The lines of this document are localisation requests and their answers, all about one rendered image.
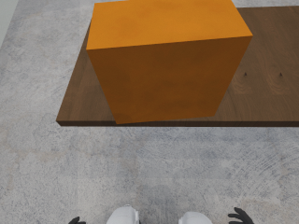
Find robot thigh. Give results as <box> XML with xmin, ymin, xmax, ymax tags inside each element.
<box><xmin>107</xmin><ymin>206</ymin><xmax>139</xmax><ymax>224</ymax></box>
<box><xmin>178</xmin><ymin>211</ymin><xmax>212</xmax><ymax>224</ymax></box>

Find robot right thigh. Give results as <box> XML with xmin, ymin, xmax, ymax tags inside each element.
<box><xmin>178</xmin><ymin>211</ymin><xmax>212</xmax><ymax>224</ymax></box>

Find carton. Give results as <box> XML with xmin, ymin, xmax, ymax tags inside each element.
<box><xmin>86</xmin><ymin>0</ymin><xmax>253</xmax><ymax>124</ymax></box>

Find robot left thigh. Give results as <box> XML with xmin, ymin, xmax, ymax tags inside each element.
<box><xmin>107</xmin><ymin>206</ymin><xmax>139</xmax><ymax>224</ymax></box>

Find table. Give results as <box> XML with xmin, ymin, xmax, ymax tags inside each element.
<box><xmin>55</xmin><ymin>6</ymin><xmax>299</xmax><ymax>128</ymax></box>

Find robot right hand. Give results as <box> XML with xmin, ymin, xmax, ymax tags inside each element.
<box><xmin>227</xmin><ymin>207</ymin><xmax>254</xmax><ymax>224</ymax></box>

